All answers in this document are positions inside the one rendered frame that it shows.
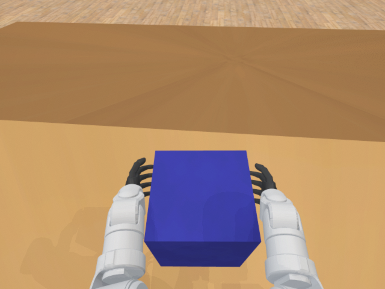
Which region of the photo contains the right robot forearm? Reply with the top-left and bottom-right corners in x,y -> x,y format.
259,188 -> 324,289

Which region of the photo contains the robot left hand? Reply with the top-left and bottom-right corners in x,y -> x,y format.
125,158 -> 153,197

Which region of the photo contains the carton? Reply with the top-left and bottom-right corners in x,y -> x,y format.
144,151 -> 261,267

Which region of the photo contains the left robot forearm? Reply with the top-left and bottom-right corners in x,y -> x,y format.
90,184 -> 146,289

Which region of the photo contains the robot right hand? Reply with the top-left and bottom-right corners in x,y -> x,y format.
250,163 -> 277,204

